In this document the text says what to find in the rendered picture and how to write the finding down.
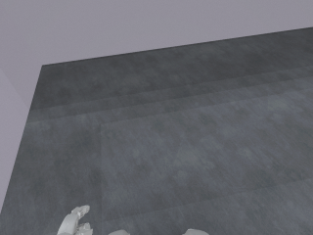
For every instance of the left robot hand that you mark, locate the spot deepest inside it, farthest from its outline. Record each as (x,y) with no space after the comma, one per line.
(70,224)

